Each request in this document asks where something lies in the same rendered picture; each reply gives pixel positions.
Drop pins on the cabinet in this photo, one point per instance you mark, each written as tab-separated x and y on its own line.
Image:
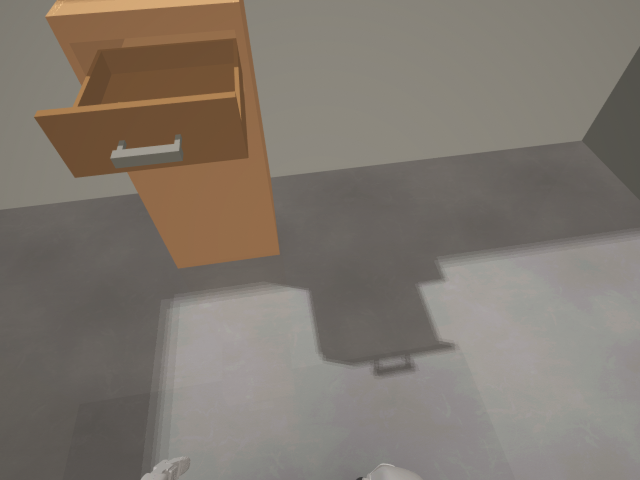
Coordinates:
205	213

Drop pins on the handle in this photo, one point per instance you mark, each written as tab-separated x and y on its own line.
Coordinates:
123	157

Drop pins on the drawer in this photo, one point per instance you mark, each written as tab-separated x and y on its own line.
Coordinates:
146	95

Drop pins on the robot left hand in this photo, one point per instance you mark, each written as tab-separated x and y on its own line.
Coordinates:
169	470

